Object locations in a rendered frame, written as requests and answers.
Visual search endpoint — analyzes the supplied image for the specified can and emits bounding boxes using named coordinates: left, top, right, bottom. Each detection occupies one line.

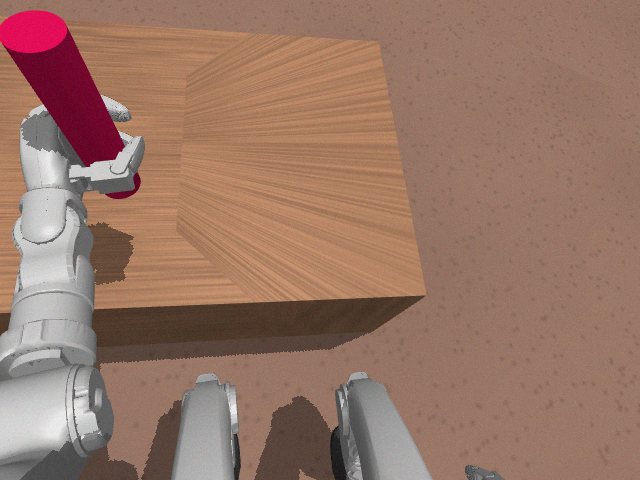
left=0, top=10, right=141, bottom=199

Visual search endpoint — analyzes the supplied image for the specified right robot foot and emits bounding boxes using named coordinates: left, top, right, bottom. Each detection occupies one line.
left=330, top=426, right=346, bottom=480

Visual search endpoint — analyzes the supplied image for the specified left robot hand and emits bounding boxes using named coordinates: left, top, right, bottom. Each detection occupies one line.
left=20, top=95, right=145, bottom=201

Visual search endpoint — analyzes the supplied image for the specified left robot arm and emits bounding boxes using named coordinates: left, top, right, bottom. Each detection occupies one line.
left=0, top=188, right=114, bottom=480

